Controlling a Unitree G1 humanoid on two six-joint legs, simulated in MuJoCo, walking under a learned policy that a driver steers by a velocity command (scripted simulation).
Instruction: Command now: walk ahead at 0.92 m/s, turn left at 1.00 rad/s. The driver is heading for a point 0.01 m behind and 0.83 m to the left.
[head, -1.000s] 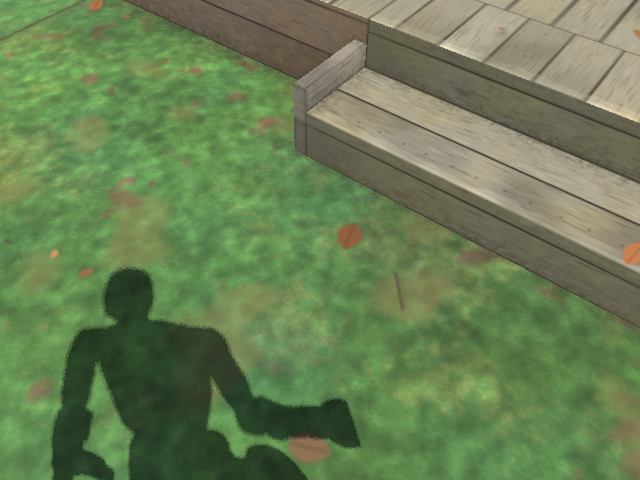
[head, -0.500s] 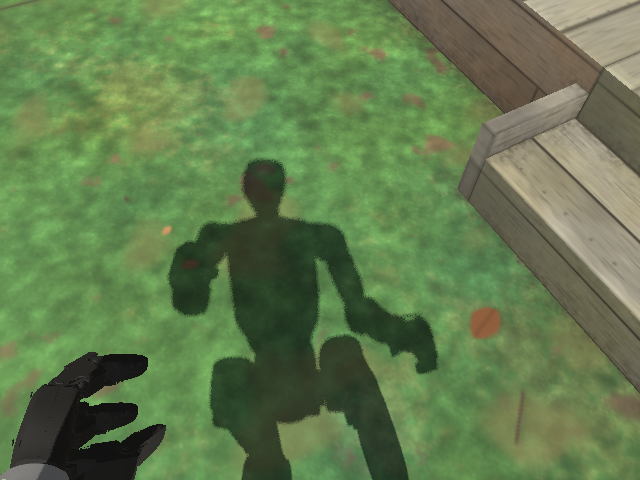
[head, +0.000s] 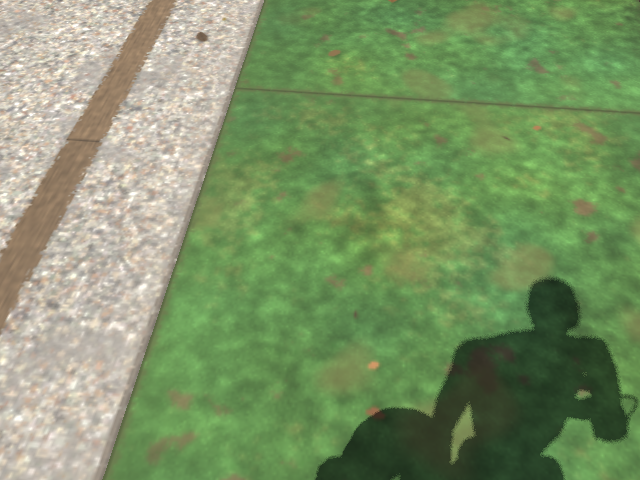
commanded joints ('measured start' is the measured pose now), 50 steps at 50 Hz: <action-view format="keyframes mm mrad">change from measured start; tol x32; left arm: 1 -75 92 5 -60 13 -21 5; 28 -553 91 -9 -351 -47 -53 -12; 33 51 287 60 -227 -4 -41 -5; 50 -139 199 35 -70 -9 -11 4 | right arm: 1 -130 -36 -6 -99 0 -19 12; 8 -189 -45 -13 -120 6 -35 68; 11 403 -224 -111 43 9 -5 36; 50 -212 -32 7 -86 -16 -22 48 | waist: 1 -16 -120 127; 11 -402 -130 -168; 13 -178 249 -358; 16 -109 -180 -44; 23 -105 -44 126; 32 135 83 -316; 33 -18 -465 -546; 50 -68 -57 139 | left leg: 1 -112 13 22 -94 119 -7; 10 676 -199 238 -465 -52 167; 13 1351 139 -737 -830 -427 482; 22 363 -143 -261 -1073 -31 273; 28 513 -114 -363 -969 -131 175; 31 666 -111 -356 -629 290 110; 32 498 -125 -316 -311 259 72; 33 158 -260 -221 108 -454 25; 35 -47 -108 -101 251 -294 21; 50 199 -42 177 -431 162 79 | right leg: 1 -54 -237 91 -193 285 -41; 10 -45 -310 -83 430 1630 -16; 11 -284 -221 -81 795 1141 -12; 12 -672 -32 -7 1194 -178 0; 13 -906 18 243 1350 -235 -18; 27 -342 -34 218 198 508 98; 32 243 -156 284 338 168 0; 34 575 -497 1130 -18 -615 -189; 39 -18 -322 457 -71 53 -113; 50 -59 -257 -98 -194 737 -50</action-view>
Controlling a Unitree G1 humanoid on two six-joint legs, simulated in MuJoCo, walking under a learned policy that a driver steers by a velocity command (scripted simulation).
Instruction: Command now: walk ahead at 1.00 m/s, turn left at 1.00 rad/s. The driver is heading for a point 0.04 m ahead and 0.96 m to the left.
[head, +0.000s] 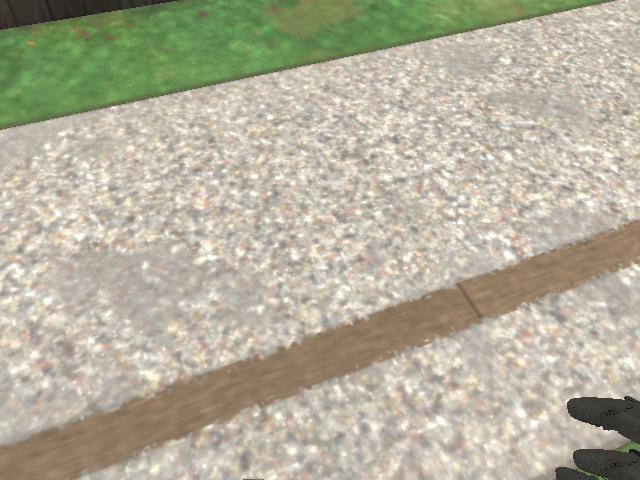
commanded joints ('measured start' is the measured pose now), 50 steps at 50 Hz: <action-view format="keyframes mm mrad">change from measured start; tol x32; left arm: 1 -120 187 27 -93 -1 -13 5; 24 -610 2 -62 -311 -32 -53 -60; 31 44 95 -7 -187 37 -43 -55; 50 -429 97 14 -134 -53 61 16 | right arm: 1 -29 -58 -15 -57 2 -17 20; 5 564 -219 -113 112 14 14 -9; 50 354 -156 -107 93 -21 55 -20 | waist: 1 -111 -53 53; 7 -199 323 -471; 10 -155 -101 -112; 24 -229 26 100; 31 47 -224 -746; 35 -81 -51 -172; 50 -232 -34 -138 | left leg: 1 265 -107 122 -125 49 44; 5 1092 -150 -16 -308 -22 180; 7 1345 167 -860 -588 -507 413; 15 530 -9 -353 -792 -190 219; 23 721 -1 -184 -842 16 142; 28 958 28 -173 -298 918 34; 29 713 -12 -197 -4 680 1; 30 270 -258 -205 541 -481 -85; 31 244 -233 -329 624 -527 -87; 50 612 -146 49 -384 -32 40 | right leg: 1 -180 -230 6 -36 1086 -119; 4 -247 -273 29 481 1543 -134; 6 -795 1 108 1274 -136 -75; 7 -973 22 355 1384 -132 -90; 20 -706 -104 218 405 722 -25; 26 -744 5 190 228 547 -112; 29 -52 -141 329 390 746 -182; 31 468 -470 975 285 707 -406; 38 -433 -306 275 34 914 -281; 50 -352 -248 5 442 750 -136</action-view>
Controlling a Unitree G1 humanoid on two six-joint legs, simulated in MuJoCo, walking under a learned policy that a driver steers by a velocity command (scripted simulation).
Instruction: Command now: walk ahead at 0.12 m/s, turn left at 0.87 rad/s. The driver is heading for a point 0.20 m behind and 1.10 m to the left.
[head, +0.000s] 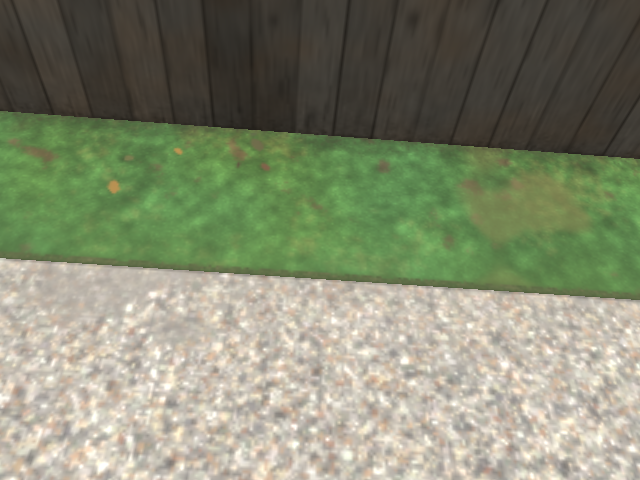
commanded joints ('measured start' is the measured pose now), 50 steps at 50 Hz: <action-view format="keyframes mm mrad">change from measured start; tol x32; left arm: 1 -61 106 25 -86 11 15 -3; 50 -99 133 50 -172 52 13 10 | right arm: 1 294 -245 -104 7 -2 -11 -29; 50 30 -202 -68 -140 12 -27 -51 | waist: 1 -149 182 -151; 21 -16 178 -228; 24 -76 -269 -199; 50 -30 118 -205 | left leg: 1 423 -5 -164 -175 439 137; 3 623 265 -798 -281 296 397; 21 251 -25 -647 -206 -58 93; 24 -84 -263 -297 277 -549 -38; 29 -178 -74 -174 615 -294 -125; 44 335 -30 26 -176 -80 -13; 46 698 301 -607 -209 525 276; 50 477 177 -428 -267 213 186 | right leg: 1 -235 -88 49 462 381 -9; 2 -533 106 130 781 -325 62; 21 -211 112 440 -8 132 23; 25 -97 -348 851 -249 299 -257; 43 31 -284 164 -56 548 -127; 46 -650 -4 132 589 -306 89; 50 -670 -21 385 646 -50 40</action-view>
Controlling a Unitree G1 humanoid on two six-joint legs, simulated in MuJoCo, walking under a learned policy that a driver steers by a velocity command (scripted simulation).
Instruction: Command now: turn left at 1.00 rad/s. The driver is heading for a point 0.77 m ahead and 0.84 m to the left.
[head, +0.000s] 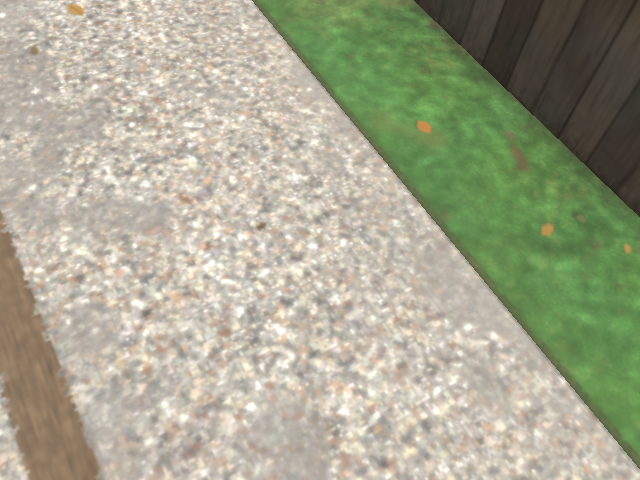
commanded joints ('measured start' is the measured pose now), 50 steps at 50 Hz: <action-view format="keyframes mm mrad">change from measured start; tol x32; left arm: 1 -43 99 23 -96 13 -20 19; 50 110 70 -41 -137 -20 -169 3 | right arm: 1 -42 -170 -47 -69 14 -23 -26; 38 -199 7 50 -111 36 -64 64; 44 395 -288 -84 92 66 -40 33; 50 179 -120 -10 25 -13 -142 41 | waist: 1 4 167 -193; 39 47 -15 109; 43 -280 -69 -244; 45 -86 435 -462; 50 11 55 -130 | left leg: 1 253 214 -315 -190 430 196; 13 159 116 -532 -93 337 150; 17 -247 -64 -397 172 -498 62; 27 -615 120 -26 796 69 -80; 38 -587 175 95 405 126 -1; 42 33 -52 271 313 -54 109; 44 657 59 -128 141 -48 200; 45 849 249 -824 -180 -496 427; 50 277 158 -542 -290 -167 292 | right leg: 1 -200 22 96 61 108 -5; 16 379 103 137 -629 261 -44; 19 470 -338 777 -912 -416 -263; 38 592 -246 -179 -980 284 -161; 42 530 -232 -292 -512 1439 -146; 43 328 -201 -286 -188 1362 -111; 44 -36 -74 -225 195 179 -52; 45 -304 115 42 491 -89 -37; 50 -207 -41 181 240 228 -86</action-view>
